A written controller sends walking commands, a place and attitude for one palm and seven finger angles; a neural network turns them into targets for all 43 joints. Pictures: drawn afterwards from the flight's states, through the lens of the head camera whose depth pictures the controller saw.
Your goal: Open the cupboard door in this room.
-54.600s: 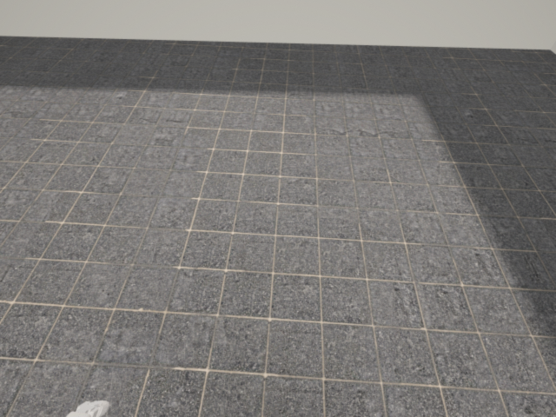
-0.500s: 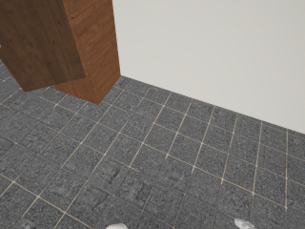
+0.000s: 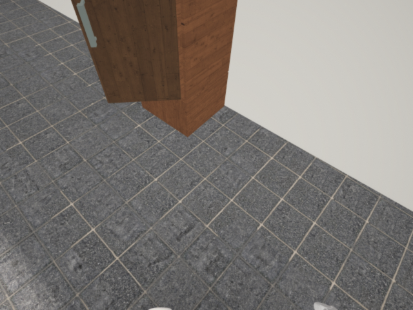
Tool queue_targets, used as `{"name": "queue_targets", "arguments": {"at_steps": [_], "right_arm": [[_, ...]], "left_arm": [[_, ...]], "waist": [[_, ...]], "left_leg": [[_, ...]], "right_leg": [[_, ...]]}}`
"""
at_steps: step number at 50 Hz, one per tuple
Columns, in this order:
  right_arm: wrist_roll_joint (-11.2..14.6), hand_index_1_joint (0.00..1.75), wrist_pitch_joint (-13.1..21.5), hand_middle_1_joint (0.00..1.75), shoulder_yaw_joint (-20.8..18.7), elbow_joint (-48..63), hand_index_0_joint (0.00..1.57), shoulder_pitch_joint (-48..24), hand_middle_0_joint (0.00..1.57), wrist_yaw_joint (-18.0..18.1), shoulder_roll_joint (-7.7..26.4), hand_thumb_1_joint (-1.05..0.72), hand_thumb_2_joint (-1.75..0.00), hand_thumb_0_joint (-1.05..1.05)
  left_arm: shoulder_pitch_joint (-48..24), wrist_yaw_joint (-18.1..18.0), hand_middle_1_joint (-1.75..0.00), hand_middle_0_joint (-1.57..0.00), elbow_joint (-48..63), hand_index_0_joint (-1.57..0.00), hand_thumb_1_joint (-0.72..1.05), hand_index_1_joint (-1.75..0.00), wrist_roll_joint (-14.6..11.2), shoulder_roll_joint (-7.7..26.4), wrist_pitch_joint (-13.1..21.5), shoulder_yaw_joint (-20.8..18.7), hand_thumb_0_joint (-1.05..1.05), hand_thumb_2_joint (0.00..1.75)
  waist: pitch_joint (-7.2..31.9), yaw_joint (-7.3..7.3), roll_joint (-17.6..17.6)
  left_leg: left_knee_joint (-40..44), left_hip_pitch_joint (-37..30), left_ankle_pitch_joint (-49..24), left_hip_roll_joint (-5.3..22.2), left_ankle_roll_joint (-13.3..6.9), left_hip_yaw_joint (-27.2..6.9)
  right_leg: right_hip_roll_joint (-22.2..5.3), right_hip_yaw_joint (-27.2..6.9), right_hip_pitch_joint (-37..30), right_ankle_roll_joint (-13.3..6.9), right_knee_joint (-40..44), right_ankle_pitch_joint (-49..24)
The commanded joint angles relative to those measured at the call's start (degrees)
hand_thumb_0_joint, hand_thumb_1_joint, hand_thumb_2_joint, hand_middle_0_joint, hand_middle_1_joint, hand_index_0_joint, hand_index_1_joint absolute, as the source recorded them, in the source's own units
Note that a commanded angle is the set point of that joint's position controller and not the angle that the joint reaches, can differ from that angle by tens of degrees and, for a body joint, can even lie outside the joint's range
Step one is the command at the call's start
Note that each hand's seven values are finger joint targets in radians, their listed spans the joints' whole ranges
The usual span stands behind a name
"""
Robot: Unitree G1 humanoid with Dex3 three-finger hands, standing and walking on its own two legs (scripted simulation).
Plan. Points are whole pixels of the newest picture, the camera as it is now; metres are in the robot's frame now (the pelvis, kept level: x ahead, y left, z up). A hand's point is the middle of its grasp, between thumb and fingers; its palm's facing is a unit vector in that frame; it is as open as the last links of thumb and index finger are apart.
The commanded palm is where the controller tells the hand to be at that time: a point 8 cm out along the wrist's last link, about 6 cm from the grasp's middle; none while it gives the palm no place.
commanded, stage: turn to face it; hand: left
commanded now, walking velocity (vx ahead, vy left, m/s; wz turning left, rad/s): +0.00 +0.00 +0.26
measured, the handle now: (88, 24) +1.05 +0.54 -0.02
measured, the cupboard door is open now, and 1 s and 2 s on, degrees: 46 46 46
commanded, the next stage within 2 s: take the last steps up to it in 0.16 s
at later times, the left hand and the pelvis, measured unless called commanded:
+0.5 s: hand out of the picture +0.01 +0.18 -0.15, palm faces +0.22 -0.95 -0.21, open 7.3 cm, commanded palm none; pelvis +0.02 -0.01 +0.02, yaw +10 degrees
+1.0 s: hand (90, 274) +0.20 +0.27 -0.15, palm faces +0.23 -0.95 -0.21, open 7.4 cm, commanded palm none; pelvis +0.14 +0.06 +0.00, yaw +12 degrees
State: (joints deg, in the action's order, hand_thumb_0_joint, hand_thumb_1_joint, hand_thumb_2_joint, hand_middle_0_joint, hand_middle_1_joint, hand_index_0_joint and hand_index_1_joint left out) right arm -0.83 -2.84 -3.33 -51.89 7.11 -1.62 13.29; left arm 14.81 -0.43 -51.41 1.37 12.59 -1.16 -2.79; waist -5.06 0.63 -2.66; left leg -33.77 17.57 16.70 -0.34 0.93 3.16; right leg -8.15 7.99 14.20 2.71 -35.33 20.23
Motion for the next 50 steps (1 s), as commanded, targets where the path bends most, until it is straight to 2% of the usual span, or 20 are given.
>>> {"name": "queue_targets", "arguments": {"at_steps": [1,4,11,12,13,14,15,19,25,28,30,31,32,33,37,40,45,48,49,50], "right_arm": [[-1.0,0.3,1.4,0.3,-3.0,2.2,0.2,8.7,0.2,1.6,15.0,-0.9,-0.9,0.0],[-1.1,0.3,2.0,0.3,-1.8,2.6,0.2,3.0,0.2,2.9,10.4,-0.9,-0.9,0.0],[-0.4,0.3,1.7,0.3,-1.4,1.7,0.2,-0.1,0.2,2.9,8.8,-0.9,-0.9,0.0],[0.0,0.3,1.6,0.3,-1.2,1.8,0.2,-0.5,0.2,2.6,7.0,-0.9,-0.9,0.0],[0.3,0.3,1.5,0.3,-0.6,2.4,0.2,0.2,0.2,2.2,3.9,-0.9,-0.9,0.0],[0.1,0.3,1.1,0.3,-0.7,3.3,0.2,-0.4,0.2,1.6,3.9,-0.9,-0.9,0.0],[-0.3,0.3,0.6,0.3,-1.3,3.5,0.2,-2.5,0.2,1.5,4.6,-0.9,-0.9,0.0],[-0.3,0.3,1.1,0.3,-1.1,1.7,0.2,-2.8,0.2,0.3,3.4,-0.9,-0.9,0.0],[-0.1,0.3,2.2,0.3,-0.4,2.5,0.2,-7.0,0.2,-1.0,1.2,-0.9,-0.9,0.0],[-0.1,0.3,2.8,0.3,0.0,2.0,0.2,-4.7,0.2,-1.1,0.8,-0.9,-0.9,0.0],[-0.3,0.3,3.4,0.3,-0.1,-0.3,0.2,2.6,0.2,-0.5,2.2,-0.9,-0.9,0.0],[-0.5,0.3,3.8,0.3,-1.0,-2.3,0.2,9.5,0.2,0.3,5.7,-0.9,-0.9,0.0],[-1.4,0.3,4.2,0.3,-2.7,-3.8,0.2,17.6,0.2,1.0,12.0,-0.9,-0.9,0.0],[-1.3,0.3,3.8,0.3,-2.8,-5.0,0.2,23.1,0.2,2.1,13.7,-0.9,-0.9,0.0],[-1.1,0.3,5.3,0.3,-0.3,-3.0,0.2,11.2,0.2,2.8,6.0,-0.9,-0.9,0.0],[-0.9,0.3,6.2,0.3,0.0,-4.3,0.2,11.2,0.2,2.8,5.5,-0.9,-0.9,0.0],[-0.9,0.3,5.8,0.3,-0.2,-6.5,0.2,12.3,0.2,2.2,5.6,-0.9,-0.9,0.0],[-0.6,0.3,5.5,0.3,0.1,-7.2,0.2,11.3,0.2,2.2,4.5,-0.9,-0.9,0.0],[-0.2,0.3,5.6,0.3,0.3,-7.0,0.2,11.5,0.2,2.0,2.8,-0.9,-0.9,0.0],[0.1,0.3,5.5,0.3,0.5,-5.6,0.2,12.3,0.2,1.4,0.6,-0.9,-0.9,0.0]], "left_arm": [[-3.6,-0.6,-0.3,-0.2,6.2,-0.2,0.9,-0.3,-0.6,6.3,0.1,-1.5,0.0,0.9],[-4.8,-0.4,-0.3,-0.2,3.3,-0.2,0.9,-0.3,-0.5,6.2,-0.7,-1.9,0.0,0.9],[2.3,-0.2,-0.3,-0.2,-0.6,-0.2,0.9,-0.3,-0.8,4.3,0.4,-1.5,0.0,0.9],[3.5,-0.6,-0.3,-0.2,-1.0,-0.2,0.9,-0.3,-0.5,6.2,0.8,-1.8,0.0,0.9],[3.0,-0.9,-0.3,-0.2,-1.1,-0.2,0.9,-0.3,0.0,10.0,1.2,-2.4,0.0,0.9],[2.5,-0.5,-0.3,-0.2,-0.2,-0.2,0.9,-0.3,0.2,13.1,1.2,-2.8,0.0,0.9],[2.6,-0.9,-0.3,-0.2,0.0,-0.2,0.9,-0.3,0.3,11.9,1.6,-3.1,0.0,0.9],[2.5,-0.5,-0.3,-0.2,-0.8,-0.2,0.9,-0.3,0.0,8.5,3.1,-2.6,0.0,0.9],[8.0,-0.1,-0.3,-0.2,-5.0,-0.2,0.9,-0.3,0.3,10.0,4.1,-3.4,0.0,0.9],[6.7,0.2,-0.3,-0.2,-5.7,-0.2,0.9,-0.3,0.3,10.6,3.9,-3.6,0.0,0.9],[3.9,0.5,-0.3,-0.2,-5.6,-0.2,0.9,-0.3,0.0,10.1,3.6,-3.6,0.0,0.9],[2.6,0.9,-0.3,-0.2,-4.7,-0.2,0.9,-0.3,-0.1,8.4,3.3,-3.2,0.0,0.9],[1.5,1.4,-0.3,-0.2,-2.4,-0.2,0.9,-0.3,-0.5,4.4,3.1,-2.5,0.0,0.9],[-4.4,1.2,-0.3,-0.2,0.6,-0.2,0.9,-0.3,-0.2,3.6,3.2,-1.6,0.0,0.9],[-3.2,1.6,-0.3,-0.2,-2.4,-0.2,0.9,-0.3,0.2,2.5,2.6,-1.3,0.0,0.9],[-2.5,2.0,-0.3,-0.2,-3.3,-0.2,0.9,-0.3,0.0,1.4,2.4,-0.7,0.0,0.9],[-5.3,2.0,-0.3,-0.2,-1.9,-0.2,0.9,-0.3,0.0,1.6,2.3,-0.8,0.0,0.9],[0.7,1.8,-0.3,-0.2,-3.8,-0.2,0.9,-0.3,0.1,3.3,2.7,-1.8,0.0,0.9],[6.1,1.5,-0.3,-0.2,-5.3,-0.2,0.9,-0.3,0.4,6.3,3.3,-2.7,0.0,0.9],[11.8,1.0,-0.3,-0.2,-6.8,-0.2,0.9,-0.3,0.3,11.7,3.7,-3.8,0.0,0.9]], "waist": [[9.8,-5.26,15.1],[6.1,-2.39,16.6],[8.9,1.06,9.1],[8.0,1.69,4.6],[7.1,1.18,-7.4],[5.2,1.87,-10.7],[3.8,3.09,-12.6],[2.4,2.01,-7.8],[2.8,4.57,-7.3],[2.6,2.99,-7.9],[3.4,-0.93,-4.9],[6.2,-4.28,3.4],[9.0,-7.56,20.6],[7.7,-9.31,17.9],[1.7,-2.11,11.9],[3.5,-0.92,9.8],[0.2,-0.36,7.2],[1.0,3.08,3.1],[3.0,5.48,-3.1],[3.9,7.0,-15.4]], "left_leg": [[13.2,-12.5,-26.9,24.3,-14.7,-25.7],[14.2,-5.5,-20.4,16.5,-12.0,-20.6],[8.6,-0.8,-16.9,10.6,-7.2,-14.2],[5.0,3.3,-8.3,6.9,-4.4,-11.6],[-2.0,8.7,3.7,0.4,-0.7,-5.5],[-11.6,8.4,14.1,-2.4,0.4,-2.8],[-22.0,12.4,16.6,-0.9,0.1,-4.4],[-27.0,17.6,7.0,2.1,1.0,-4.2],[-10.3,13.8,5.9,2.1,1.4,0.7],[-1.4,5.6,3.7,1.1,0.7,2.9],[7.2,-9.1,-1.3,-0.8,-0.1,5.9],[9.3,-20.6,2.1,2.5,-2.2,1.4],[14.9,-28.2,6.5,17.9,-8.9,-21.0],[20.3,-25.5,6.6,23.4,-14.4,-27.7],[23.2,-8.9,5.6,17.6,-11.9,-17.2],[22.5,-9.0,-5.4,14.7,-11.6,-9.7],[22.9,-3.9,1.7,14.4,-11.5,-8.0],[12.9,1.8,4.3,9.8,-7.9,-4.2],[0.9,8.1,5.9,4.7,-5.2,0.4],[-14.3,18.9,15.0,-1.5,-2.3,5.4]], "right_leg": [[1.7,-4.8,14.3,1.6,-22.9,17.5],[2.4,-7.7,14.2,0.7,-25.3,10.8],[6.7,-4.0,-4.9,-0.1,4.6,-3.6],[2.9,-8.8,-8.4,-1.1,12.6,-5.5],[-7.2,-20.5,-9.5,-5.4,18.5,-5.1],[-15.4,-26.5,-4.3,-10.5,23.1,-1.1],[-16.6,-29.6,-3.9,-12.7,24.2,-0.8],[-11.5,-16.9,-10.1,-10.2,21.5,-10.1],[-13.2,-13.2,-14.3,-9.8,21.6,-10.2],[-12.8,-9.9,-9.6,-8.3,18.9,-11.1],[-9.4,-5.2,-0.2,-5.4,13.0,-7.3],[-6.1,-2.0,8.1,-3.4,2.6,-4.6],[2.1,4.5,21.1,0.0,-15.6,9.7],[3.9,-0.4,26.9,-1.0,-27.8,16.2],[-1.1,-6.2,23.3,-2.3,-31.3,3.0],[0.2,-4.0,16.4,-2.1,-19.1,0.4],[3.1,-1.8,6.6,-1.9,-5.5,-2.9],[4.6,-1.9,-7.9,-2.4,4.4,-5.8],[-0.7,-10.0,-17.1,-4.5,10.3,0.2],[-14.8,-29.6,-23.9,-10.7,20.7,7.7]]}}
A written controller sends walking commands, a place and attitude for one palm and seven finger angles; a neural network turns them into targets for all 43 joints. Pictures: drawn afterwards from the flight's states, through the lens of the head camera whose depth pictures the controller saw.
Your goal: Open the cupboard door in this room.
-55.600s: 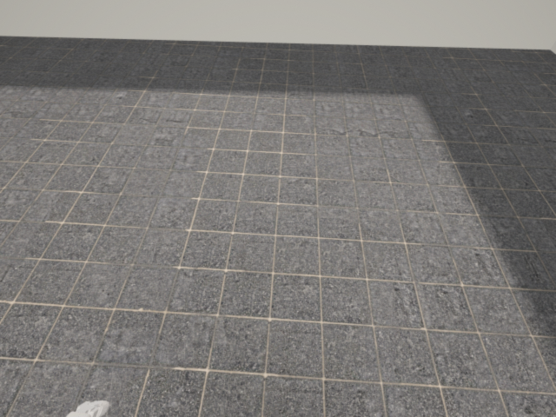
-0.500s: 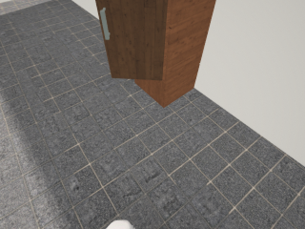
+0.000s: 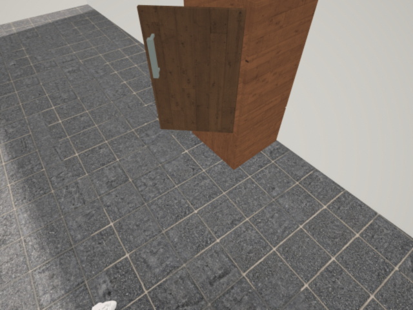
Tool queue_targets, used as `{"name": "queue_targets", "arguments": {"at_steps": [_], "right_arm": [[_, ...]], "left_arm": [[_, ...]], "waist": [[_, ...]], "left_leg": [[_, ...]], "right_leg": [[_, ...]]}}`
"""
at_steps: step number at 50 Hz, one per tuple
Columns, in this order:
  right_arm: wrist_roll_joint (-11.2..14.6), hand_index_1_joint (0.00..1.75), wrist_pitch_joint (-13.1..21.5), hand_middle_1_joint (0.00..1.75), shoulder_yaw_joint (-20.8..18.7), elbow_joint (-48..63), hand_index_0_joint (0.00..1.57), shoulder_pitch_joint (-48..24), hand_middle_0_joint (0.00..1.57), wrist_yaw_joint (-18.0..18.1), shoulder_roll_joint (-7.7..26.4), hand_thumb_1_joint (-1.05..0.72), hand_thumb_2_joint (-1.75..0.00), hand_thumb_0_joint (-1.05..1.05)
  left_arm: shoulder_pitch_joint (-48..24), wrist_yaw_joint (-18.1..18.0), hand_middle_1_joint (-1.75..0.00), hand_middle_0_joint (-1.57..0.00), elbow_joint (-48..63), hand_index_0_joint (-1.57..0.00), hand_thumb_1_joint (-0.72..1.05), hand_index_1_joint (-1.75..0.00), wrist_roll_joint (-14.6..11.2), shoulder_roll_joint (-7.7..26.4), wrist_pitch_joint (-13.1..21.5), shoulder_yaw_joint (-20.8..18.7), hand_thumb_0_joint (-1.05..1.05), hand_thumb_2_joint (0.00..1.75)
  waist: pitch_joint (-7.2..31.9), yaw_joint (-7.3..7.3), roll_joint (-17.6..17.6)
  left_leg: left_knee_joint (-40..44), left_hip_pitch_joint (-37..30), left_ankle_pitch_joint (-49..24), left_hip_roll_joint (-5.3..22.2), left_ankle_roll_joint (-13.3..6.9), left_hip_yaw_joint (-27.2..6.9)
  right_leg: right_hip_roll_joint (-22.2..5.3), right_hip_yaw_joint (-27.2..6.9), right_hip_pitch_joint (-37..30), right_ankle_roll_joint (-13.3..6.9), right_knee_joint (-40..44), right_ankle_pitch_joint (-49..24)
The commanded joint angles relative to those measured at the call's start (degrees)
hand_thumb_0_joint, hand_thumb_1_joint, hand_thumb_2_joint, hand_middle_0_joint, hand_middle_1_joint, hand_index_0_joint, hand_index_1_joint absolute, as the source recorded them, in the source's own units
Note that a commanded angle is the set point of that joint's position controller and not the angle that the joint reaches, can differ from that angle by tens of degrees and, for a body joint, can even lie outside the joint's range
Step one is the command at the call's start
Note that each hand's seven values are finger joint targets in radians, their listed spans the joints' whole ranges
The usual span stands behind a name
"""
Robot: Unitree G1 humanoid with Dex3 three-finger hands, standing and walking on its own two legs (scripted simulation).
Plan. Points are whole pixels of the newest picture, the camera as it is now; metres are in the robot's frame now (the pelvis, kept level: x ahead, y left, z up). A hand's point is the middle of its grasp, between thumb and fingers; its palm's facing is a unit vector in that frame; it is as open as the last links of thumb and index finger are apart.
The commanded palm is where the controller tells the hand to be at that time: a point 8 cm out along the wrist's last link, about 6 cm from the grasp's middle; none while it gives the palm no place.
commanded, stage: take the last steps up to it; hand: left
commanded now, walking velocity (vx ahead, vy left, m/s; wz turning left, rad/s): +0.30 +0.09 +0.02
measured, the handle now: (154, 56) +0.99 +0.26 -0.02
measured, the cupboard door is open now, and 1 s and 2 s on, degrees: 46 46 46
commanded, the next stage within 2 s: come to a stop and stand still in 0.84 s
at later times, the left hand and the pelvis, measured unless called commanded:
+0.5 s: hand (101, 292) +0.18 +0.26 -0.17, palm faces +0.03 -0.98 -0.18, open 7.3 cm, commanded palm none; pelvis +0.18 +0.07 +0.01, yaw -2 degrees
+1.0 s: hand (127, 207) +0.41 +0.26 -0.18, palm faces +0.02 -0.98 -0.18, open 7.2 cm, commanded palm none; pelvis +0.37 +0.07 +0.00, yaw -2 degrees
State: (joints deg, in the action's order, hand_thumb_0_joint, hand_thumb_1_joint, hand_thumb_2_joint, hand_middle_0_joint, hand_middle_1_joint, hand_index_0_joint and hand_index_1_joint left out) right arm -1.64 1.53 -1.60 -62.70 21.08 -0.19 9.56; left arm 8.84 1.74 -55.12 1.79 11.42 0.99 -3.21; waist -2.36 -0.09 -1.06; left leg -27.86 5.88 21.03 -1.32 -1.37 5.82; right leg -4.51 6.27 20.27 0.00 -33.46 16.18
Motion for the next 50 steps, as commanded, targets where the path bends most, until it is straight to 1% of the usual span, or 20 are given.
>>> {"name": "queue_targets", "arguments": {"at_steps": [1,3,7,12,15,16,17,18,20,23,31,34,35,37,38,40,43,47,48,50], "right_arm": [[0.4,0.3,0.8,0.3,-1.6,6.8,0.2,-4.3,0.2,0.0,6.6,-0.9,-0.9,0.0],[0.2,0.3,0.6,0.3,-2.2,6.7,0.2,-8.0,0.2,-0.1,6.6,-0.9,-0.9,0.0],[0.1,0.3,-0.1,0.3,-1.5,4.9,0.2,-5.0,0.2,-1.1,2.0,-0.9,-0.9,0.0],[0.2,0.3,0.8,0.3,-1.5,6.8,0.2,-8.1,0.2,-1.9,1.2,-0.9,-0.9,0.0],[0.1,0.3,1.5,0.3,-2.2,5.4,0.2,-3.6,0.2,-1.4,4.2,-0.9,-0.9,0.0],[-0.1,0.3,1.8,0.3,-3.0,4.2,0.2,2.2,0.2,-0.7,7.7,-0.9,-0.9,0.0],[-1.0,0.3,1.8,0.3,-4.5,3.0,0.2,9.0,0.2,0.2,13.8,-0.9,-0.9,0.0],[-1.0,0.3,1.4,0.3,-4.4,2.5,0.2,13.2,0.2,0.8,15.1,-0.9,-0.9,0.0],[-0.4,0.3,1.9,0.3,-3.3,4.2,0.2,5.7,0.2,1.2,11.3,-0.9,-0.9,0.0],[-0.3,0.3,2.9,0.3,-2.0,5.0,0.2,-0.3,0.2,1.5,7.8,-0.9,-0.9,0.0],[-0.3,0.3,2.2,0.3,-2.3,3.3,0.2,-0.5,0.2,0.9,8.3,-0.9,-0.9,0.0],[-0.1,0.3,1.8,0.3,-1.9,2.4,0.2,-0.3,0.2,1.0,7.4,-0.9,-0.9,0.0],[0.3,0.3,1.9,0.3,-1.6,2.5,0.2,-0.7,0.2,0.8,6.2,-0.9,-0.9,0.0],[0.7,0.3,1.9,0.3,-1.1,4.9,0.2,-1.3,0.2,0.3,4.2,-0.9,-0.9,0.0],[0.8,0.3,1.5,0.3,-1.5,5.2,0.2,-4.7,0.2,0.7,5.9,-0.9,-0.9,0.0],[0.6,0.3,1.1,0.3,-1.8,5.9,0.2,-8.0,0.2,0.6,4.7,-0.9,-0.9,0.0],[0.5,0.3,0.5,0.3,-1.0,4.9,0.2,-5.6,0.2,-0.1,1.2,-0.9,-0.9,0.0],[-0.1,0.3,1.0,0.3,-0.8,2.6,0.2,0.0,0.2,-0.4,0.5,-0.9,-0.9,0.0],[0.0,0.3,1.5,0.3,-1.0,1.8,0.2,2.5,0.2,0.0,2.9,-0.9,-0.9,0.0],[-0.3,0.3,1.3,0.3,-1.8,2.5,0.2,4.0,0.2,1.6,10.1,-0.9,-0.9,0.0]], "left_arm": [[19.8,-1.7,-0.3,-0.2,-2.8,-0.2,0.9,-0.3,-0.8,13.8,1.4,-3.5,0.0,0.9],[12.6,-2.4,-0.3,-0.2,-1.1,-0.2,0.9,-0.3,-0.9,8.7,1.8,-2.1,0.0,0.9],[8.7,-2.2,-0.3,-0.2,-1.0,-0.2,0.9,-0.3,-0.6,5.8,3.4,-1.7,0.0,0.9],[10.5,-1.5,-0.3,-0.2,-3.9,-0.2,0.9,-0.3,-0.6,8.2,3.3,-2.3,0.0,0.9],[9.2,-1.3,-0.3,-0.2,-4.2,-0.2,0.9,-0.3,-0.7,7.4,2.3,-2.2,0.0,0.9],[8.4,-1.1,-0.3,-0.2,-3.2,-0.2,0.9,-0.3,-0.6,6.0,2.0,-1.8,0.0,0.9],[7.6,-0.9,-0.3,-0.2,-1.1,-0.2,0.9,-0.3,-0.9,2.7,1.8,-1.2,0.0,0.9],[4.1,-0.9,-0.3,-0.2,1.2,-0.2,0.9,-0.3,-0.7,2.7,2.2,-0.7,0.0,0.9],[1.1,-1.0,-0.3,-0.2,0.9,-0.2,0.9,-0.3,-0.5,2.9,2.4,-0.6,0.0,0.9],[4.5,-0.2,-0.3,-0.2,-1.2,-0.2,0.9,-0.3,-0.3,1.4,1.2,-0.6,0.0,0.9],[0.1,0.0,-0.3,-0.2,0.9,-0.2,0.9,-0.3,-0.3,1.1,0.5,-0.4,0.0,0.9],[3.2,-0.3,-0.3,-0.2,-0.2,-0.2,0.9,-0.3,-0.2,2.4,1.0,-0.8,0.0,0.9],[7.2,-0.6,-0.3,-0.2,-1.5,-0.2,0.9,-0.3,-0.1,4.6,1.5,-1.4,0.0,0.9],[18.7,-1.3,-0.3,-0.2,-4.7,-0.2,0.9,-0.3,-0.7,13.4,2.1,-3.1,0.0,0.9],[17.9,-2.1,-0.3,-0.2,-4.6,-0.2,0.9,-0.3,-0.9,11.9,2.3,-2.9,0.0,0.9],[11.8,-2.8,-0.3,-0.2,-3.2,-0.2,0.9,-0.3,-0.8,7.5,1.9,-2.1,0.0,0.9],[8.2,-2.5,-0.3,-0.2,-2.4,-0.2,0.9,-0.3,-0.5,6.0,2.9,-1.5,0.0,0.9],[5.7,-2.0,-0.3,-0.2,-3.3,-0.2,0.9,-0.3,-1.0,6.7,2.3,-1.8,0.0,0.9],[5.5,-1.9,-0.3,-0.2,-3.1,-0.2,0.9,-0.3,-1.2,4.8,1.9,-1.0,0.0,0.9],[6.2,-2.4,-0.3,-0.2,-2.2,-0.2,0.9,-0.3,-1.5,0.8,0.7,0.9,0.0,0.9]], "waist": [[1.6,8.27,-14.6],[-3.0,4.48,-9.5],[0.7,0.93,-4.8],[0.5,1.87,-5.0],[0.0,-1.09,-2.4],[1.4,-4.25,4.8],[3.1,-6.85,17.9],[4.5,-8.18,16.8],[1.9,-5.0,12.0],[0.6,-0.87,8.2],[-1.4,-0.41,6.0],[0.4,1.42,3.5],[1.9,3.22,0.2],[6.3,6.6,-15.7],[4.8,7.05,-12.9],[-0.1,4.28,-8.7],[2.5,1.13,-7.1],[1.7,-1.8,-2.9],[3.2,-2.47,2.8],[4.2,-2.63,14.0]], "left_leg": [[-32.3,32.9,14.9,1.9,0.2,-2.6],[-37.2,34.4,4.1,6.5,0.7,-7.7],[-23.8,24.0,-3.6,7.9,2.9,-3.6],[-6.9,16.5,-8.0,4.3,3.2,1.1],[0.5,2.2,-8.9,2.9,2.6,2.7],[3.0,-5.9,-3.8,7.4,0.3,-3.7],[10.1,-11.4,4.7,20.1,-5.4,-21.7],[15.6,-11.4,7.5,26.0,-10.1,-31.6],[16.3,-2.3,5.6,24.6,-10.6,-27.4],[17.7,3.5,-5.1,19.9,-7.6,-14.5],[17.9,5.6,-4.8,17.4,-8.0,-7.4],[9.0,5.8,-9.5,13.7,-5.0,-3.9],[1.3,10.2,-10.4,10.4,-2.9,-0.9],[-24.7,29.4,14.0,1.3,1.8,4.6],[-32.6,31.1,15.2,4.4,1.7,-2.4],[-33.9,32.6,8.5,7.6,2.1,-5.5],[-20.7,22.5,3.4,7.4,3.2,-3.1],[-0.4,4.7,-12.2,2.8,3.7,3.1],[2.3,-1.4,-17.3,4.9,3.1,-0.6],[7.8,0.9,-33.6,22.2,-6.4,-18.7]], "right_leg": [[-23.8,-37.1,-26.3,-12.8,25.0,18.1],[-20.3,-30.7,-16.3,-11.8,25.3,17.0],[-14.2,-11.9,-10.7,-8.9,24.1,-3.5],[-11.8,-8.0,-10.5,-7.5,20.6,-4.0],[-8.2,-5.1,-1.6,-4.5,13.3,3.4],[-5.2,-2.7,5.6,-3.0,3.4,5.7],[1.7,3.7,15.3,-0.2,-13.7,13.5],[3.0,-0.4,19.6,-0.7,-27.5,17.7],[-1.8,-5.3,21.7,-1.4,-37.3,10.6],[-3.7,-4.7,15.2,-0.1,-30.1,3.7],[-0.8,-0.5,3.1,0.2,-5.9,-0.6],[1.5,1.0,-7.6,-0.3,4.0,-4.4],[-0.4,-2.6,-16.0,-1.6,6.9,-6.3],[-20.8,-28.0,-33.0,-12.9,16.7,-12.8],[-21.8,-30.2,-28.3,-15.2,18.4,-9.4],[-19.1,-21.9,-21.4,-13.9,19.2,-11.6],[-14.5,-10.5,-14.5,-10.6,18.2,-21.3],[-8.0,-4.3,-4.7,-5.6,13.0,-7.2],[-5.2,-2.9,-1.1,-3.5,6.8,-5.5],[1.6,-0.1,1.3,1.2,-6.9,12.6]]}}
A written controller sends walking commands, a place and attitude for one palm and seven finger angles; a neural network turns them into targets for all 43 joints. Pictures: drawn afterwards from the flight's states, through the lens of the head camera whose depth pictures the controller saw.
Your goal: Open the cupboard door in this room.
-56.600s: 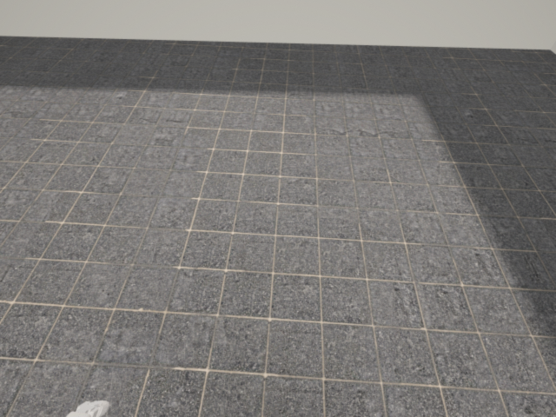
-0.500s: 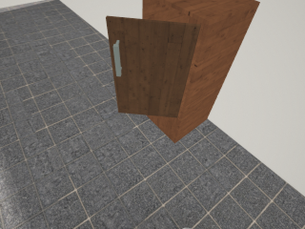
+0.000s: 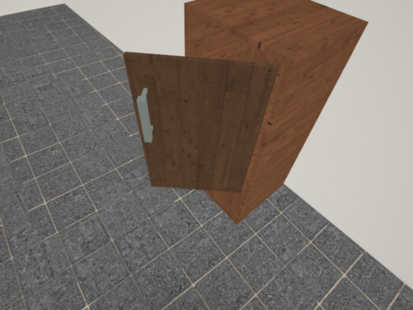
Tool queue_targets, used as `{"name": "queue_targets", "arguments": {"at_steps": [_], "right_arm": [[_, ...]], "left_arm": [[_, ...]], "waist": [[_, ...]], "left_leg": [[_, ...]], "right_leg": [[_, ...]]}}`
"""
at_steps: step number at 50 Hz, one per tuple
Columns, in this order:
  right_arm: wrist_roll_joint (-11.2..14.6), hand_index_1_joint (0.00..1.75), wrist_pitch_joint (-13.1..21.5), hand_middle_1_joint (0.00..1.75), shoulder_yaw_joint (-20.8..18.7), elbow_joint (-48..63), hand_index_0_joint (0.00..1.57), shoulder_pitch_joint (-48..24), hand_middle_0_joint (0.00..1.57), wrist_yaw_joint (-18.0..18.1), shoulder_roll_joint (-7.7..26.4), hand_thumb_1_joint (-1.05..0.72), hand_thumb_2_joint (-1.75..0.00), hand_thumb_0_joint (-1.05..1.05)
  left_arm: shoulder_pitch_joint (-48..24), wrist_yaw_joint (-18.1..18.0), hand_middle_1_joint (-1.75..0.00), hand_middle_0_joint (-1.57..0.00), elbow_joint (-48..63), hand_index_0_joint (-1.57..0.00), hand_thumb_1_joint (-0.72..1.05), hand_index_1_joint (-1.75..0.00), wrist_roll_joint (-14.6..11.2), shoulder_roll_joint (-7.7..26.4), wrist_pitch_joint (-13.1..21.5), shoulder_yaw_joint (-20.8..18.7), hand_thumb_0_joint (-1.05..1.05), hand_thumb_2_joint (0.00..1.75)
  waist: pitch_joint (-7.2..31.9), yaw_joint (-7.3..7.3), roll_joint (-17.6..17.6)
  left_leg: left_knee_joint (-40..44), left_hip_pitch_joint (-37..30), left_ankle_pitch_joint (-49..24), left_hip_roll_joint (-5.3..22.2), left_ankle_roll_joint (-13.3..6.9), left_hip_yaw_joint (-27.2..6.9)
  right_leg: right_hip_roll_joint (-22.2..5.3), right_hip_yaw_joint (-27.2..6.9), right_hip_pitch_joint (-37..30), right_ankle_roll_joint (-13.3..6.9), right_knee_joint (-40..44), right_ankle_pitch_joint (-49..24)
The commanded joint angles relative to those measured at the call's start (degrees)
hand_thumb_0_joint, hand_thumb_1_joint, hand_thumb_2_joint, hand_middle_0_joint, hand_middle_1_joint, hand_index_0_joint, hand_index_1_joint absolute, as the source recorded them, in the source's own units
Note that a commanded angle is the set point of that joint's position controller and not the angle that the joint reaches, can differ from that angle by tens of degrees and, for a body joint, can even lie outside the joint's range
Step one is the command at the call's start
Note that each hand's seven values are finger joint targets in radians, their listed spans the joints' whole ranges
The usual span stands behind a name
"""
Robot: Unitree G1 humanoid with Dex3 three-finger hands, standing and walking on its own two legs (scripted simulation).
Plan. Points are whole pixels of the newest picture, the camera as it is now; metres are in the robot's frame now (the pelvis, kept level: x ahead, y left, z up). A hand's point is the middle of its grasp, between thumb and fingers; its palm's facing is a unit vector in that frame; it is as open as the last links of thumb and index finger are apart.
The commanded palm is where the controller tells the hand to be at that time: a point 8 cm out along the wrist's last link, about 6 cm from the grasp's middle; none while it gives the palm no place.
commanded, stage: come to a stop and stand still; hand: left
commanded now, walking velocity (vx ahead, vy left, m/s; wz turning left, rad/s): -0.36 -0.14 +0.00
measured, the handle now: (146, 116) +0.61 +0.22 -0.02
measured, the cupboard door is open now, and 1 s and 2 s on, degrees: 46 46 46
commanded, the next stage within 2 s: look again from close up in 1.28 s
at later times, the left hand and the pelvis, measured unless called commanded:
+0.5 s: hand out of the picture +0.09 +0.17 -0.16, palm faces +0.03 -0.97 -0.23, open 7.3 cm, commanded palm none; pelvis +0.04 -0.02 +0.01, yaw -1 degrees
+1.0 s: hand out of the picture +0.08 +0.20 -0.15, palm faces -0.02 -0.96 -0.29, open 7.4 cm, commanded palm none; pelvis +0.00 +0.00 +0.00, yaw -2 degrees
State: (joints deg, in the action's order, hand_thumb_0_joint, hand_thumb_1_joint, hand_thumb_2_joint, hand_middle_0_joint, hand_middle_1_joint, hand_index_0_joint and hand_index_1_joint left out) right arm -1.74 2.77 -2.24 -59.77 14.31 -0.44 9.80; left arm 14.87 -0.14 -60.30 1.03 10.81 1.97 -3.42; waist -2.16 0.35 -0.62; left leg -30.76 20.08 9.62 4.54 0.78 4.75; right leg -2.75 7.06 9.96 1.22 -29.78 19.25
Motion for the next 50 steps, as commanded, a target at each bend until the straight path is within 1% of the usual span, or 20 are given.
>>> {"name": "queue_targets", "arguments": {"at_steps": [1,3,6,11,12,14,17,21,25,27,28,29,30,32,35,37,39,41,45,50], "right_arm": [[-0.5,0.3,-0.5,0.3,-0.9,0.3,0.2,8.2,0.2,2.4,10.2,-0.9,-0.9,0.0],[0.2,0.3,-0.9,0.3,-0.4,0.7,0.2,3.0,0.2,3.3,9.4,-0.9,-0.9,0.0],[0.7,0.3,-2.0,0.3,-1.3,1.0,0.2,1.5,0.2,3.9,11.0,-0.9,-0.9,0.0],[0.7,0.3,-4.0,0.3,-3.1,3.1,0.2,-3.4,0.2,3.8,12.2,-0.9,-0.9,0.0],[0.9,0.3,-4.4,0.3,-3.1,3.8,0.2,-4.3,0.2,3.6,11.0,-0.9,-0.9,0.0],[1.3,0.3,-5.4,0.3,-2.5,4.4,0.2,-3.5,0.2,2.5,5.8,-0.9,-0.9,0.0],[1.3,0.3,-5.9,0.3,-2.0,4.2,0.2,-6.2,0.2,2.4,4.2,-0.9,-0.9,0.0],[1.6,0.3,-5.4,0.3,-1.1,3.8,0.2,-6.3,0.2,2.2,3.8,-0.9,-0.9,0.0],[1.6,0.3,-5.0,0.3,-0.8,2.4,0.2,-3.6,0.2,2.2,3.4,-0.9,-0.9,0.0],[1.2,0.3,-4.2,0.3,-0.7,1.3,0.2,-0.7,0.2,2.2,5.0,-0.9,-0.9,0.0],[0.8,0.3,-3.7,0.3,-0.9,1.8,0.2,-1.2,0.2,2.4,7.6,-0.9,-0.9,0.0],[0.7,0.3,-3.8,0.3,-0.9,2.1,0.2,-2.2,0.2,2.3,9.3,-0.9,-0.9,0.0],[0.5,0.3,-2.5,0.3,-1.0,7.5,0.2,-0.9,0.2,2.2,10.9,-0.9,-0.9,0.0],[0.0,0.3,-1.8,0.3,-1.7,8.7,0.2,-0.3,0.2,2.8,10.2,-0.9,-0.9,0.0],[0.1,0.3,-2.3,0.3,-1.5,11.5,0.2,1.0,0.2,3.2,9.1,-0.9,-0.9,0.0],[0.3,0.3,-2.1,0.3,-1.7,12.4,0.2,1.1,0.2,3.0,8.5,-0.9,-0.9,0.0],[0.3,0.3,-2.3,0.3,-1.5,12.3,0.2,2.0,0.2,2.7,7.1,-0.9,-0.9,0.0],[0.2,0.3,-2.4,0.3,-0.9,11.0,0.2,3.2,0.2,2.2,5.9,-0.9,-0.9,0.0],[0.3,0.3,-1.5,0.3,-0.7,9.1,0.2,2.2,0.2,1.8,7.7,-0.9,-0.9,0.0],[0.4,0.3,-1.6,0.3,-0.4,6.7,0.2,1.5,0.2,1.6,8.3,-0.9,-0.9,0.0]], "left_arm": [[0.6,-1.0,-0.3,-0.2,2.9,-0.2,0.9,-0.3,-0.7,1.3,-0.8,1.4,0.0,0.9],[2.2,-1.1,-0.3,-0.2,0.8,-0.2,0.9,-0.3,-0.9,3.1,-2.4,1.0,0.0,0.9],[2.1,-1.1,-0.3,-0.2,0.9,-0.2,0.9,-0.3,-1.0,5.6,-3.1,0.4,0.0,0.9],[4.8,-0.9,-0.3,-0.2,3.6,-0.2,0.9,-0.3,0.1,5.4,-4.4,-0.6,0.0,0.9],[4.8,-1.0,-0.3,-0.2,4.2,-0.2,0.9,-0.3,0.4,6.8,-4.2,-0.8,0.0,0.9],[1.6,-1.2,-0.3,-0.2,5.4,-0.2,0.9,-0.3,0.7,10.6,-3.4,-1.3,0.0,0.9],[-0.3,-2.0,-0.3,-0.2,5.1,-0.2,0.9,-0.3,0.3,8.8,-2.3,-0.8,0.0,0.9],[1.2,-2.4,-0.3,-0.2,4.4,-0.2,0.9,-0.3,0.1,9.5,-1.7,-1.0,0.0,0.9],[-0.1,-2.2,-0.3,-0.2,3.2,-0.2,0.9,-0.3,-0.3,10.0,-1.8,-0.9,0.0,0.9],[-1.4,-2.0,-0.3,-0.2,3.0,-0.2,0.9,-0.3,-0.8,8.8,-1.8,-0.6,0.0,0.9],[-0.7,-1.8,-0.3,-0.2,3.4,-0.2,0.9,-0.3,-1.1,7.1,-1.9,-0.2,0.0,0.9],[-1.1,-2.0,-0.3,-0.2,3.5,-0.2,0.9,-0.3,-0.8,5.7,-2.3,0.3,0.0,0.9],[0.4,-2.8,-0.3,-0.2,7.9,-0.2,0.9,-0.3,0.7,10.3,-1.9,2.1,0.0,0.9],[-0.4,-3.0,-0.3,-0.2,10.2,-0.2,0.9,-0.3,0.2,7.1,-2.4,1.7,0.0,0.9],[1.4,-2.1,-0.3,-0.2,11.3,-0.2,0.9,-0.3,0.1,5.7,-2.7,1.6,0.0,0.9],[3.1,-1.8,-0.3,-0.2,11.0,-0.2,0.9,-0.3,0.4,6.3,-2.5,1.0,0.0,0.9],[1.7,-1.9,-0.3,-0.2,11.8,-0.2,0.9,-0.3,0.3,8.0,-2.2,0.7,0.0,0.9],[0.2,-2.0,-0.3,-0.2,12.0,-0.2,0.9,-0.3,-0.1,9.2,-1.7,0.8,0.0,0.9],[-0.3,-2.0,-0.3,-0.2,11.2,-0.2,0.9,-0.3,-0.1,9.3,-1.5,1.1,0.0,0.9],[0.0,-1.9,-0.3,-0.2,9.3,-0.2,0.9,-0.3,-0.2,9.1,-1.4,1.5,0.0,0.9]], "waist": [[3.3,-2.3,8.2],[3.6,-0.76,14.9],[7.2,-1.29,11.0],[5.6,0.69,5.4],[5.3,0.84,1.6],[3.3,0.02,-14.8],[2.3,0.16,-6.4],[6.0,1.37,-7.6],[5.3,0.36,-7.4],[6.1,-0.67,-4.3],[7.3,0.23,2.5],[5.7,0.7,5.5],[-0.2,-1.38,7.8],[8.2,-1.12,21.9],[6.9,-0.46,8.9],[3.7,0.01,-0.4],[1.7,-1.27,-7.2],[1.7,-2.19,-5.7],[1.2,-0.92,-0.5],[-0.1,-0.52,-0.9]], "left_leg": [[10.6,-8.6,-27.0,16.2,-9.7,-17.2],[8.6,-11.3,-43.7,13.9,-8.9,-13.4],[5.3,-17.9,-51.5,13.7,-9.3,-10.6],[3.5,-8.3,-27.3,12.4,-8.3,-8.5],[0.9,-5.3,-17.0,8.7,-5.8,-6.5],[-13.1,0.0,16.4,-4.3,0.0,1.0],[-28.0,5.3,22.2,-4.6,0.1,-5.3],[-17.1,4.8,20.4,-4.8,1.6,-3.8],[-0.7,-3.3,11.0,-5.1,1.6,-2.1],[8.9,-12.5,-5.9,-1.7,0.1,-4.4],[7.6,-15.7,-17.8,4.4,-2.6,-10.0],[8.1,-11.3,-17.3,8.0,-4.9,-11.8],[10.8,-11.3,-20.5,3.8,-2.7,-9.8],[4.7,-19.1,-43.0,6.8,-4.1,-11.8],[2.2,-16.2,-32.7,7.0,-7.1,-10.8],[1.7,-5.5,-13.1,3.4,-4.9,-9.3],[-0.4,-2.5,2.1,-1.5,-3.2,-5.8],[0.0,-5.0,4.2,-2.8,-2.8,-4.8],[5.1,-5.2,-1.1,0.1,-3.9,-7.7],[8.1,-4.0,4.3,0.4,-3.7,-8.1]], "right_leg": [[0.0,-3.4,8.1,-0.1,-11.7,13.6],[-1.4,-4.0,8.0,0.5,-12.5,10.2],[-0.7,-4.3,8.0,-0.2,-8.8,5.7],[-0.1,-5.6,3.3,-1.8,-3.3,-5.6],[-2.1,-9.0,1.9,-2.7,1.5,-16.9],[-15.2,-21.5,3.5,-9.6,12.1,-26.8],[-15.1,-18.8,-0.7,-14.5,8.6,-46.4],[-13.7,-15.1,-11.6,-13.1,5.5,-56.2],[-12.0,-14.2,-8.9,-10.6,4.1,-49.6],[-9.0,-12.4,-3.4,-6.2,1.9,-38.8],[-5.4,-10.1,0.7,-3.4,1.9,-27.4],[-2.7,-8.1,-0.1,-1.9,3.4,-13.9],[-0.2,-5.9,3.0,-2.6,1.0,-7.1],[0.9,-6.0,9.1,-3.3,-7.3,-0.3],[1.6,-5.8,9.3,-3.5,-4.2,0.0],[-0.9,-9.4,4.2,-4.3,-0.3,-11.5],[-5.1,-15.7,5.6,-6.1,2.9,-11.1],[-6.7,-17.4,7.7,-7.1,5.0,-8.2],[-2.9,-12.7,6.0,-4.6,2.8,-8.7],[-2.8,-12.8,5.1,-4.0,5.9,-3.5]]}}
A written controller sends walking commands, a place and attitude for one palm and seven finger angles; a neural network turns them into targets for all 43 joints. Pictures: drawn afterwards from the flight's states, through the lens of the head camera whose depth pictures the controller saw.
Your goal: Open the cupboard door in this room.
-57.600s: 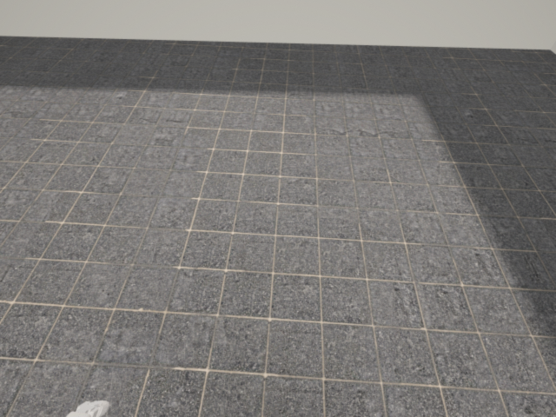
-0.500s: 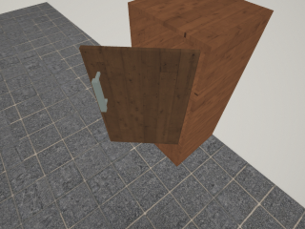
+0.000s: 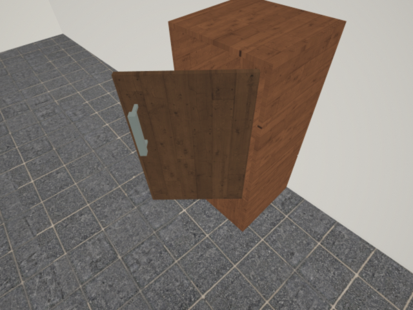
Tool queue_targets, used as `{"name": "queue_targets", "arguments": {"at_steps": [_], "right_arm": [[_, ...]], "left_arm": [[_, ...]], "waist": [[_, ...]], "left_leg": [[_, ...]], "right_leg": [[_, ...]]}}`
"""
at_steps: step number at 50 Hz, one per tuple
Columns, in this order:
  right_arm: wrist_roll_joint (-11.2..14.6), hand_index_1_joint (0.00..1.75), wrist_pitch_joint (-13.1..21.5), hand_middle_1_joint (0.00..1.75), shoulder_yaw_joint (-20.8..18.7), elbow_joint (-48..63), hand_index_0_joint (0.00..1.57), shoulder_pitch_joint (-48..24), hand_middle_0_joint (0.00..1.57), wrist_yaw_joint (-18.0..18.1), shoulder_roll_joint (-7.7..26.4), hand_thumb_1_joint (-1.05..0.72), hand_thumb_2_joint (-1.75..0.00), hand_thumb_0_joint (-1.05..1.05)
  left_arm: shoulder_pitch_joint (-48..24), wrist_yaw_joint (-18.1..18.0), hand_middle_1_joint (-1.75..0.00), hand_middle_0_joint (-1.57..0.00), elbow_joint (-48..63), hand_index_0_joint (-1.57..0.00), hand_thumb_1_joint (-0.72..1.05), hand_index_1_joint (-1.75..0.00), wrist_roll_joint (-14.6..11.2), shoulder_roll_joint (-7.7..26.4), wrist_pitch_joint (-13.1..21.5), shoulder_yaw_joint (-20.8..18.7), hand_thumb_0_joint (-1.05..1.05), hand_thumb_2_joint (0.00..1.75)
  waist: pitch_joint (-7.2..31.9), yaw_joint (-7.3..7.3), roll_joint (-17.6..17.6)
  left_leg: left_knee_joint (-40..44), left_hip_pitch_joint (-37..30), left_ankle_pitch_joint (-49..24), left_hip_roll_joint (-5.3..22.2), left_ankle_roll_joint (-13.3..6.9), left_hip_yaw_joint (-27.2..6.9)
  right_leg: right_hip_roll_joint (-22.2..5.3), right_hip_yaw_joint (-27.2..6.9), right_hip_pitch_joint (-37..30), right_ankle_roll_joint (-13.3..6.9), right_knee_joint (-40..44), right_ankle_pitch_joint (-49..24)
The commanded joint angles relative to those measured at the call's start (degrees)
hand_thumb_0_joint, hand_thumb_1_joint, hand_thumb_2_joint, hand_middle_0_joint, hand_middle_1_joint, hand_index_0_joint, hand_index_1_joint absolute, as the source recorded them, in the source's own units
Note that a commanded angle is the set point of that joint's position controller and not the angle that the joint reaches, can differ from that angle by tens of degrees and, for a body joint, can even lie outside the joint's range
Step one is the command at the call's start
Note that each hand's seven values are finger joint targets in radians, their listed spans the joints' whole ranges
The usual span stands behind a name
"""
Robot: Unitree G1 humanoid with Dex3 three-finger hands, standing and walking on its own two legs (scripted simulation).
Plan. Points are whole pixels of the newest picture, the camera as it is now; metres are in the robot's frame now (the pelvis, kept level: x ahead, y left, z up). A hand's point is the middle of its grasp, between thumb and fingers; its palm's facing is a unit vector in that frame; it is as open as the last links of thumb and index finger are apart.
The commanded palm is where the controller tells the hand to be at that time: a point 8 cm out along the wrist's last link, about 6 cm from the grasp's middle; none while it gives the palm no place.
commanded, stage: come to a stop and stand still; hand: left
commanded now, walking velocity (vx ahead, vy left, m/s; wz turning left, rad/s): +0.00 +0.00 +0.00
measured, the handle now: (139, 130) +0.60 +0.24 -0.02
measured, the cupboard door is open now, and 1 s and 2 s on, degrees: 46 46 46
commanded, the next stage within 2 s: look again from close up in 0.28 s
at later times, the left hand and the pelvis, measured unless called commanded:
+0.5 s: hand out of the picture -0.02 +0.18 -0.17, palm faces +0.02 -0.98 -0.19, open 7.3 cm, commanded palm none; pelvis -0.02 +0.01 +0.01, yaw +0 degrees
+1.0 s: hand out of the picture -0.03 +0.16 -0.17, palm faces +0.04 -0.99 -0.16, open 7.3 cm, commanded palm none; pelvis -0.01 +0.01 +0.01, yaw +0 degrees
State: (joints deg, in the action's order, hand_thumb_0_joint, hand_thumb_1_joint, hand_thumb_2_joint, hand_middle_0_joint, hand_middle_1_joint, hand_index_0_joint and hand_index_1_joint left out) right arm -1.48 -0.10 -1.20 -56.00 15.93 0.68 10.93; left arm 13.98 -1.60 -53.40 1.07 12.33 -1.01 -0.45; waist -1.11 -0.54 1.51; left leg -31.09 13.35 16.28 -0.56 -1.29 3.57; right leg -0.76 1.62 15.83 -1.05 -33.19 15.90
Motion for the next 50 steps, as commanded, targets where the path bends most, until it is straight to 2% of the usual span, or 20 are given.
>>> {"name": "queue_targets", "arguments": {"at_steps": [1,3,6,10,14,24,25,28,30,33,39,47,48,50], "right_arm": [[0.2,0.3,1.2,0.3,-1.3,2.4,0.2,0.0,0.2,0.5,7.2,-0.9,-0.9,0.0],[0.2,0.3,1.0,0.3,-1.3,1.4,0.2,0.3,0.2,0.3,7.1,-0.9,-0.9,0.0],[0.2,0.3,1.2,0.3,-1.2,0.0,0.2,0.7,0.2,0.3,7.2,-0.9,-0.9,0.0],[0.3,0.3,1.1,0.3,-0.9,-1.6,0.2,1.2,0.2,0.3,6.9,-0.9,-0.9,0.0],[0.4,0.3,1.1,0.3,-0.9,-3.1,0.2,1.6,0.2,0.4,6.7,-0.9,-0.9,0.0],[0.8,0.3,1.1,0.3,-0.4,-5.6,0.2,3.5,0.2,0.7,4.4,-0.9,-0.9,0.0],[0.9,0.3,1.2,0.3,-0.4,-5.7,0.2,3.6,0.2,0.7,4.2,-0.9,-0.9,0.0],[0.9,0.3,1.1,0.3,-0.4,-6.1,0.2,4.0,0.2,0.8,3.7,-0.9,-0.9,0.0],[0.9,0.3,1.0,0.3,-0.4,-6.3,0.2,4.2,0.2,0.8,3.5,-0.9,-0.9,0.0],[0.9,0.3,1.2,0.3,-0.4,-6.5,0.2,4.6,0.2,1.0,2.7,-0.9,-0.9,0.0],[1.0,0.3,1.2,0.3,-0.4,-7.1,0.2,5.0,0.2,1.0,1.8,-0.9,-0.9,0.0],[1.0,0.3,1.2,0.3,-0.3,-7.3,0.2,5.4,0.2,1.1,1.1,-0.9,-0.9,0.0],[0.8,0.3,1.3,0.3,-0.2,-7.7,0.2,5.8,0.2,1.1,1.3,-0.9,-0.9,0.0],[0.6,0.3,0.8,0.3,-0.5,-7.7,0.2,6.5,0.2,0.9,1.9,-0.9,-0.9,0.0]], "left_arm": [[0.6,-0.4,-0.3,-0.2,1.9,-0.2,0.9,-0.3,-0.3,7.6,1.6,-1.4,0.0,0.9],[0.9,-0.4,-0.3,-0.2,1.1,-0.2,0.9,-0.3,-0.3,7.5,1.6,-1.3,0.0,0.9],[1.2,-0.3,-0.3,-0.2,0.1,-0.2,0.9,-0.3,-0.2,7.3,1.8,-1.2,0.0,0.9],[1.8,-0.3,-0.3,-0.2,-1.7,-0.2,0.9,-0.3,-0.2,6.8,1.9,-0.9,0.0,0.9],[3.1,-0.3,-0.3,-0.2,-3.5,-0.2,0.9,-0.3,-0.2,6.0,1.9,-0.7,0.0,0.9],[6.4,-0.6,-0.3,-0.2,-6.7,-0.2,0.9,-0.3,-0.2,2.6,2.1,-0.1,0.0,0.9],[6.9,-0.7,-0.3,-0.2,-6.8,-0.2,0.9,-0.3,-0.1,2.4,2.2,-0.1,0.0,0.9],[7.7,-0.8,-0.3,-0.2,-7.4,-0.2,0.9,-0.3,-0.1,1.5,2.1,0.0,0.0,0.9],[8.1,-0.9,-0.3,-0.2,-7.5,-0.2,0.9,-0.3,0.0,1.2,2.1,0.0,0.0,0.9],[8.9,-1.0,-0.3,-0.2,-7.8,-0.2,0.9,-0.3,-0.1,0.3,2.2,0.0,0.0,0.9],[9.6,-1.1,-0.3,-0.2,-8.1,-0.2,0.9,-0.3,0.0,-0.5,2.3,-0.1,0.0,0.9],[10.0,-1.1,-0.3,-0.2,-8.2,-0.2,0.9,-0.3,-0.1,-0.9,2.4,-0.2,0.0,0.9],[10.1,-1.1,-0.3,-0.2,-8.4,-0.2,0.9,-0.3,0.0,-1.0,2.5,-0.2,0.0,0.9],[10.6,-0.8,-0.3,-0.2,-8.4,-0.2,0.9,-0.3,0.4,-0.5,2.1,-0.6,0.0,0.9]], "waist": [[-1.8,0.3,-2.5],[-2.2,0.13,-3.1],[-1.1,0.07,-1.8],[-2.0,-0.01,-2.1],[-3.1,0.13,-0.8],[-2.9,0.22,-0.7],[-2.8,0.3,-1.5],[-3.5,0.25,-1.8],[-4.0,0.31,-0.7],[-3.5,0.37,-1.5],[-4.1,0.37,-2.4],[-3.4,0.36,-1.5],[-2.8,0.34,-1.4],[-4.2,0.56,-1.7]], "left_leg": [[9.1,3.1,-1.1,5.4,-1.5,-7.0],[9.8,2.9,1.3,5.0,-1.3,-7.0],[10.7,2.0,1.2,5.3,-1.3,-6.9],[11.7,1.9,2.1,5.5,-1.0,-7.0],[12.9,2.5,3.6,5.5,-0.8,-7.2],[14.2,2.0,2.3,6.1,-0.5,-7.5],[14.0,1.7,1.4,6.2,-0.6,-7.4],[14.2,1.8,1.9,6.1,-0.5,-7.5],[14.7,2.3,3.1,6.3,-0.6,-7.7],[14.7,2.0,2.0,6.4,-0.7,-7.8],[14.5,1.8,0.9,6.2,-0.6,-7.6],[13.7,0.7,-1.4,5.9,-0.5,-6.9],[14.0,0.4,0.8,5.9,-0.6,-6.9],[14.1,2.1,9.8,5.7,-1.0,-7.1]], "right_leg": [[-4.9,-7.6,-0.4,-1.6,9.9,1.1],[-5.1,-8.2,0.4,-1.6,11.5,4.1],[-5.2,-7.9,-0.3,-1.4,12.3,3.4],[-5.2,-8.0,-0.1,-1.2,13.7,4.4],[-5.2,-7.7,0.2,-0.9,14.3,4.7],[-5.0,-6.3,-1.5,-0.4,13.9,-0.2],[-4.9,-6.1,-1.9,-0.3,13.9,-1.1],[-4.9,-6.1,-1.1,-0.3,13.9,-0.5],[-4.7,-5.6,-1.1,-0.2,13.7,-0.6],[-4.7,-5.6,-1.6,-0.2,13.2,-2.3],[-4.9,-5.5,-1.4,-0.2,13.3,-2.6],[-5.0,-5.8,-1.7,-0.3,13.7,-3.3],[-5.0,-5.6,-2.2,-0.4,13.8,-1.4],[-4.4,-5.5,-1.3,-0.7,13.3,7.3]]}}
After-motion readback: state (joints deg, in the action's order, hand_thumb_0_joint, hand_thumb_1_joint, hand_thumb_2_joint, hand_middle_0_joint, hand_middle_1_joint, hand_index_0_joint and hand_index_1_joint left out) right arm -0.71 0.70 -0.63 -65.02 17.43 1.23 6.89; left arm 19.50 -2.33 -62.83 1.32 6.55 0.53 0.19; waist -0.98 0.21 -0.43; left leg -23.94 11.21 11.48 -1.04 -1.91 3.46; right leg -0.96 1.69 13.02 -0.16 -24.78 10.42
